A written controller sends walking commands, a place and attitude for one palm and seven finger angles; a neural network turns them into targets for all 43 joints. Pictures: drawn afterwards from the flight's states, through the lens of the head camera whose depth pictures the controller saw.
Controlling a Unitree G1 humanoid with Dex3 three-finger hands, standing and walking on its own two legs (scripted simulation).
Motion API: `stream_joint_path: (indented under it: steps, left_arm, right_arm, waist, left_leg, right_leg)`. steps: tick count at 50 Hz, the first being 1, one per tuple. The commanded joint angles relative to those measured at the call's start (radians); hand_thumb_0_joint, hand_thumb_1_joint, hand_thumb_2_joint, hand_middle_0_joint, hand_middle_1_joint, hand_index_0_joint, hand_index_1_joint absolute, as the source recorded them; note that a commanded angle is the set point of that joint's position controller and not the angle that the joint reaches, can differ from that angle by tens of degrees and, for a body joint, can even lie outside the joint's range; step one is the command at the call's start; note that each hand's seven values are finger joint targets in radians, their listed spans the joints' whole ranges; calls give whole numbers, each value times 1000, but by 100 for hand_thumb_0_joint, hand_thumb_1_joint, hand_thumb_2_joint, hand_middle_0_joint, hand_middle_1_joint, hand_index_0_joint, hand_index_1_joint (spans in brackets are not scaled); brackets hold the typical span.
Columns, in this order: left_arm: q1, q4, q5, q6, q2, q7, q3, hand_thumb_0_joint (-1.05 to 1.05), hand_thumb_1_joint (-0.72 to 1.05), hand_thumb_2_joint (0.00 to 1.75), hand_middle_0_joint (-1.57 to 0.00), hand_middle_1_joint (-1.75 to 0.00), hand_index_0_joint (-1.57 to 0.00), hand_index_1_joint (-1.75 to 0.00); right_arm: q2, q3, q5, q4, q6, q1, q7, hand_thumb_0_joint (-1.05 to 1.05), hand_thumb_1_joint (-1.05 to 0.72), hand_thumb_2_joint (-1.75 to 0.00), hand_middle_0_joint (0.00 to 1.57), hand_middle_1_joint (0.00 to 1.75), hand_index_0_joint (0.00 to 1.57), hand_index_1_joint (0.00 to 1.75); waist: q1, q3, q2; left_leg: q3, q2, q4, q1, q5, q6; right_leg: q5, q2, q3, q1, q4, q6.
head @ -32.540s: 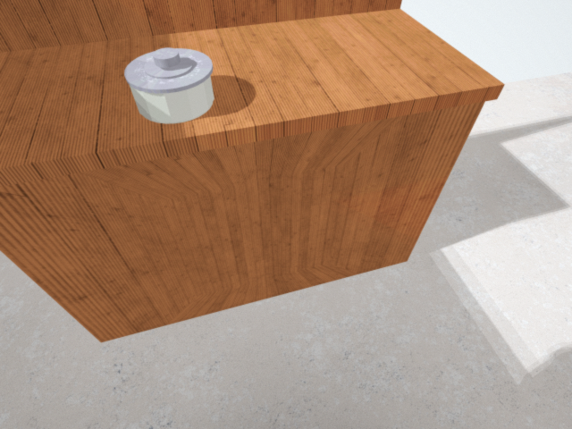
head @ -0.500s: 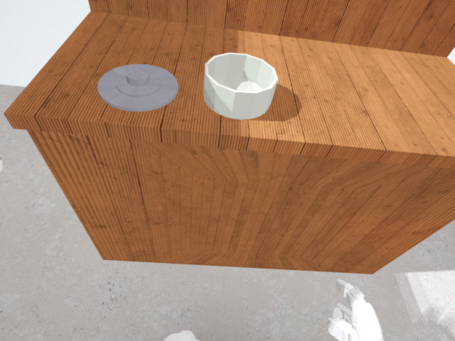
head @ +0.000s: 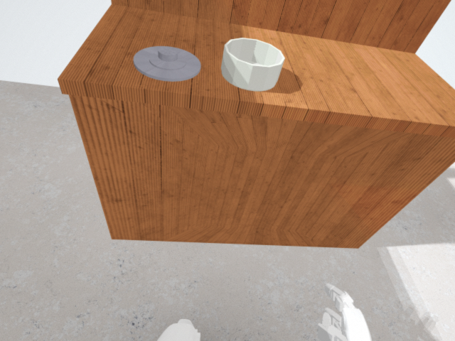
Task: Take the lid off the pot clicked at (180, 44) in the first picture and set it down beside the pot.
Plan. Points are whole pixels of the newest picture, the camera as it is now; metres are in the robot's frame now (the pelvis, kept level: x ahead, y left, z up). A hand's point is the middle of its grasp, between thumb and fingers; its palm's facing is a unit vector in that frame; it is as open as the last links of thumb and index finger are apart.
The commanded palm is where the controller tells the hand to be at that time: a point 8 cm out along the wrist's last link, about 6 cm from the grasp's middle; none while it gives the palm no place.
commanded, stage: stop stepping back and stand still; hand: left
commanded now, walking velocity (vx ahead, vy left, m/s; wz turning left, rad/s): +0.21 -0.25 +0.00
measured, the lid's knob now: (168, 53) +0.77 +0.18 +0.12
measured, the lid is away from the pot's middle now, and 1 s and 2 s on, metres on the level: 0.23 0.23 0.23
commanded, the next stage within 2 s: let the arm hang, fingers relaxed in 1.56 s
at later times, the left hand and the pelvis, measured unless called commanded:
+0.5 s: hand out of the picture +0.03 +0.32 +0.30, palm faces +0.51 -0.79 -0.33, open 7.4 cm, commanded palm -0.03 +0.37 +0.30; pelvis -0.14 +0.08 +0.04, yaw +4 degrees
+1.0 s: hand out of the picture -0.12 +0.26 -0.16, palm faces +0.15 -0.97 -0.17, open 6.9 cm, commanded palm none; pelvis -0.09 +0.08 +0.01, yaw +10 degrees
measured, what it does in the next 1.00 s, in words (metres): walks backwards: right foot, then left foot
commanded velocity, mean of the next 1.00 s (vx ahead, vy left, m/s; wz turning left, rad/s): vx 0.14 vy -0.08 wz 0.00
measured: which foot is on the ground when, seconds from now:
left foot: down 0.00-0.08, up 0.10-0.26, down 0.28-1.00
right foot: up 0.00-0.12, down 0.14-0.28, up 0.30-0.64, down 0.66-0.78, up 0.80-1.00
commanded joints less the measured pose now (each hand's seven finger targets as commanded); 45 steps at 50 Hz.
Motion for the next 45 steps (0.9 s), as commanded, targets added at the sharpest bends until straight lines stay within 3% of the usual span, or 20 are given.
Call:
stream_joint_path:
  steps: [1,3,4,5,6,8,10,12,13,14,17,21,28,29,32,36,38,40,42,45]
  left_arm:
    - [46,-155,-11,1,174,23,94,0,90,90,-20,-30,-20,-30]
    - [214,-211,-19,1,191,25,114,0,90,90,-20,-30,-20,-30]
    - [285,-272,9,-9,210,25,104,0,90,90,-20,-30,-20,-30]
    - [291,-324,23,-17,212,15,107,0,90,90,-20,-30,-20,-30]
    - [145,-354,27,-11,255,8,147,0,90,90,-20,-30,-20,-30]
    - [-128,-116,9,-28,323,13,171,0,90,90,-20,-30,-20,-30]
    - [-194,186,27,-8,241,30,126,0,90,90,-20,-30,-20,-30]
    - [-179,175,30,-9,191,42,42,0,90,90,-20,-30,-20,-30]
    - [-160,135,19,-24,158,44,-2,0,90,90,-20,-30,-20,-30]
    - [-233,27,35,-56,220,45,22,0,90,90,-20,-30,-20,-30]
    - [-137,-24,25,-48,170,11,22,0,90,90,-20,-30,-20,-30]
    - [106,-290,29,-55,154,33,21,0,90,90,-20,-30,-20,-30]
    - [192,-131,42,-43,184,99,107,0,90,90,-20,-30,-20,-30]
    - [353,807,89,112,-274,-50,-435,0,90,90,-20,-30,-20,-30]
    - [324,896,165,188,-179,-93,-426,0,90,90,-20,-30,-20,-30]
    - [143,1145,157,185,-140,-75,-452,0,90,90,-20,-30,-20,-30]
    - [45,1276,148,198,-128,-79,-479,0,90,90,-20,-30,-20,-30]
    - [-16,1358,128,195,-221,-94,-523,0,90,90,-20,-30,-20,-30]
    - [-21,1470,121,179,-195,-93,-515,0,90,90,-20,-30,-20,-30]
    - [114,1628,121,192,-247,-103,-515,0,90,90,-20,-30,-20,-30]
  right_arm:
    - [-143,-68,-10,-193,-44,-108,34,0,-90,-90,20,30,20,30]
    - [-125,-66,-11,-235,-21,-121,44,0,-90,-90,20,30,20,30]
    - [-128,-69,5,-200,11,-48,48,0,-90,-90,20,30,20,30]
    - [-141,-80,37,-207,38,-47,53,0,-90,-90,20,30,20,30]
    - [-153,-65,33,-201,40,-76,51,0,-90,-90,20,30,20,30]
    - [-105,23,-41,-219,25,-82,53,0,-90,-90,20,30,20,30]
    - [-173,-60,4,-186,29,-112,-1,0,-90,-90,20,30,20,30]
    - [-175,-27,9,-147,4,-62,-33,0,-90,-90,20,30,20,30]
    - [-209,-32,21,-184,-21,-57,-38,0,-90,-90,20,30,20,30]
    - [-201,-39,14,-201,-28,-27,-25,0,-90,-90,20,30,20,30]
    - [-190,-59,9,-212,-32,-100,33,0,-90,-90,20,30,20,30]
    - [-161,-57,10,-198,-33,-81,58,0,-90,-90,20,30,20,30]
    - [-146,-47,-9,-168,-11,-34,-6,0,-90,-90,20,30,20,30]
    - [-348,-116,6,-63,-78,22,12,0,-90,-90,20,30,20,30]
    - [-204,-69,-14,-55,47,133,42,0,-90,-90,20,30,20,30]
    - [-243,-74,-49,-67,78,49,48,0,-90,-90,20,30,20,30]
    - [-258,-80,-60,-10,87,140,49,0,-90,-90,20,30,20,30]
    - [-316,-84,-73,72,68,294,37,0,-90,-90,20,30,20,30]
    - [-300,-68,-62,84,70,210,15,0,-90,-90,20,30,20,30]
    - [-237,-57,-60,118,60,137,1,0,-90,-90,20,30,20,30]
  waist:
    - [81,-203,419]
    - [111,-274,327]
    - [114,-335,34]
    - [77,-213,-381]
    - [3,-141,-244]
    - [-20,-142,-75]
    - [6,3,-163]
    - [-14,-33,105]
    - [-4,1,444]
    - [9,-6,511]
    - [16,74,183]
    - [51,-83,279]
    - [12,-137,347]
    - [-70,-98,188]
    - [5,-93,-279]
    - [15,32,-545]
    - [-59,81,-180]
    - [-79,123,429]
    - [-16,81,221]
    - [37,-45,335]
  left_leg:
    - [-171,131,-701,57,-636,-252]
    - [5,64,-516,1,-441,-250]
    - [187,-81,56,64,-344,-226]
    - [34,-53,808,121,-409,-137]
    - [-75,-31,1173,-32,-454,-82]
    - [5,104,720,-44,-350,-38]
    - [37,133,314,219,-462,-9]
    - [125,83,-201,400,-464,9]
    - [-134,234,-461,458,-526,61]
    - [-422,409,-459,405,-461,138]
    - [-538,422,-568,96,-744,155]
    - [-160,274,-510,204,-568,64]
    - [-62,244,-475,203,-519,47]
    - [-106,211,-113,237,-326,5]
    - [66,90,164,-31,-401,1]
    - [145,57,239,-49,-394,1]
    - [56,105,-36,202,-195,32]
    - [-488,340,-430,271,-174,156]
    - [-451,366,-434,150,-265,184]
    - [-181,273,-418,125,-319,117]
  right_leg:
    - [32,134,-150,142,59,-35]
    - [-26,105,-204,370,-293,-79]
    - [-38,-62,-87,338,-511,-170]
    - [230,-366,149,-116,-599,-249]
    - [252,-430,141,-344,-562,-280]
    - [-23,-407,105,-204,-663,-78]
    - [-348,-392,207,-414,-706,-184]
    - [-212,-244,-21,-334,-380,-131]
    - [-46,-120,-115,-419,-33,-68]
    - [-2,-41,-81,-501,240,-20]
    - [213,-80,53,-487,461,1]
    - [296,-70,-77,-307,187,-6]
    - [127,12,-243,97,-395,-34]
    - [384,-181,-114,-28,-433,-33]
    - [89,-316,-1,34,-502,-130]
    - [453,-355,17,3,-444,-150]
    - [291,-281,-57,-188,-250,-64]
    - [-73,-69,-108,-420,222,11]
    - [73,-147,34,-366,317,-3]
    - [94,-146,-23,-160,81,8]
